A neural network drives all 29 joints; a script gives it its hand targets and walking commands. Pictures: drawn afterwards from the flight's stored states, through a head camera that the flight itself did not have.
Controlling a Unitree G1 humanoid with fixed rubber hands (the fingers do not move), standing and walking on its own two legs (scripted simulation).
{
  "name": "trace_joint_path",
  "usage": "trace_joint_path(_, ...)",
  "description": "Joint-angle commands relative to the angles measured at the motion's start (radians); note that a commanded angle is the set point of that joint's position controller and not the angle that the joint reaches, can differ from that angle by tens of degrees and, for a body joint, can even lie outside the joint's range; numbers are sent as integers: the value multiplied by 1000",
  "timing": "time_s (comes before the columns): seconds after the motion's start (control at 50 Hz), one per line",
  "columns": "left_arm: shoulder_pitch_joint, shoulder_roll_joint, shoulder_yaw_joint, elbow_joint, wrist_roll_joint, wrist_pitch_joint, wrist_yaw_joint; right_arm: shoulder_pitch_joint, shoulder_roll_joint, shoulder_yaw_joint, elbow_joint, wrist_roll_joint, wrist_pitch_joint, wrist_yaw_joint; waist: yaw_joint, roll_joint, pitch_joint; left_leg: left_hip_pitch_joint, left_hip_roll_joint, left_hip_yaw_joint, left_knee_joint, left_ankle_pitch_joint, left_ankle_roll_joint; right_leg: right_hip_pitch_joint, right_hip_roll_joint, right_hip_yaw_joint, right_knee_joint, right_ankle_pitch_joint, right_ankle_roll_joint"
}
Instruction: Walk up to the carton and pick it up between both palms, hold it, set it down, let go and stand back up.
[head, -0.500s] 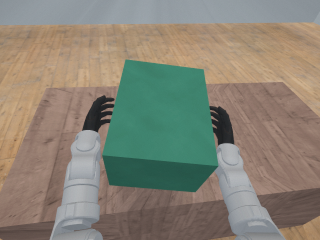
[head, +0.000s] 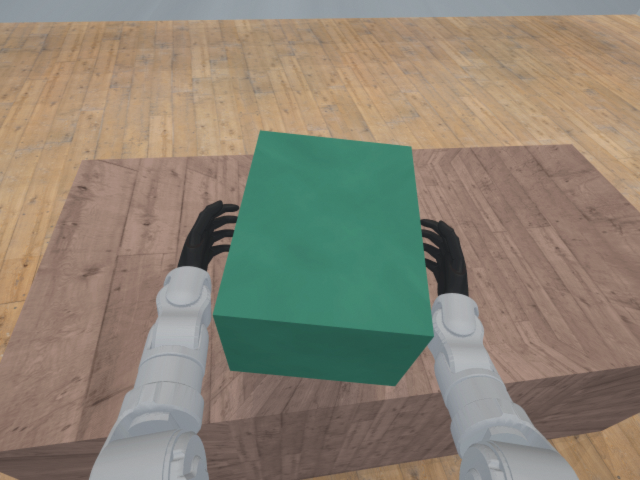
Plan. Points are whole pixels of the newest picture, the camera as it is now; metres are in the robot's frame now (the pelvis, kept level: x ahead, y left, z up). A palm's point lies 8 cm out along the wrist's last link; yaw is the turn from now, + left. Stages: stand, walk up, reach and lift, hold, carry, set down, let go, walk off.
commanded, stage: set down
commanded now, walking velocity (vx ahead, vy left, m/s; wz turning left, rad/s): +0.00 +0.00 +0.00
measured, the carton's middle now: (324, 253) +0.43 -0.02 +0.03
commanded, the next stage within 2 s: none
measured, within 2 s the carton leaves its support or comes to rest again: neither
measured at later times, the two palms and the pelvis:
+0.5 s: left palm (206, 268) +0.40 +0.15 +0.03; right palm (441, 294) +0.35 -0.17 +0.03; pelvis +0.00 +0.00 +0.00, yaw +0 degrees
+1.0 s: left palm (214, 280) +0.42 +0.15 -0.02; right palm (432, 310) +0.36 -0.17 -0.01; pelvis +0.00 +0.00 -0.01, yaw +1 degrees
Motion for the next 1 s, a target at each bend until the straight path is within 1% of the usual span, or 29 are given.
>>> trace_joint_path(0.0,-574,-531,-337,-48,-10,-115,-87,-595,496,333,-115,-79,-124,115,-16,91,-528,133,-25,69,28,396,-54,151,23,-56,38,459,28)
trace_joint_path(0.16,-598,-535,-332,51,-7,-208,-79,-600,524,317,-43,-104,-175,109,-17,90,-585,99,-21,59,39,427,-57,130,18,-47,38,490,21)
trace_joint_path(0.4,-652,-521,-286,194,7,-305,-75,-614,549,252,55,-148,-214,110,-12,103,-624,52,-15,59,44,406,-57,72,10,-40,36,455,11)
trace_joint_path(0.6,-701,-507,-267,289,5,-379,-69,-625,557,186,118,-191,-243,115,-25,124,-690,36,-9,50,71,427,-69,-5,11,-45,42,437,-1)
trace_joint_path(0.8,-731,-492,-246,388,6,-446,-69,-630,568,138,174,-234,-274,119,-40,137,-755,-9,-6,37,103,460,-76,-51,10,-47,66,483,-8)
trace_joint_path(0.82,-727,-489,-199,428,31,-453,-77,-598,584,104,207,-267,-265,118,-55,108,-702,-55,-8,36,105,408,-66,-61,6,-45,66,456,3)
trace_joint_path(0.84,-729,-479,-173,442,45,-460,-85,-588,594,84,215,-289,-263,117,-58,97,-684,-91,-12,40,96,361,-58,-50,0,-42,73,451,10)
trace_joint_path(0.88,-731,-471,-147,462,64,-472,-93,-581,610,68,223,-315,-268,116,-58,92,-691,-134,-14,43,89,325,-49,-34,-8,-40,91,474,15)
trace_joint_path(0.9,-743,-469,-142,462,67,-479,-92,-590,616,65,218,-321,-276,117,-51,102,-715,-143,-14,43,92,325,-50,-37,-9,-41,99,485,14)
trace_joint_path(0.94,-762,-473,-145,468,70,-493,-83,-608,620,58,215,-332,-291,122,-50,119,-763,-135,-10,40,108,359,-59,-63,-5,-46,110,503,8)
trace_joint_path(0.98,-783,-484,-168,460,67,-517,-68,-616,622,62,215,-339,-315,129,-44,160,-840,-95,-3,33,139,449,-78,-113,6,-57,119,522,-3)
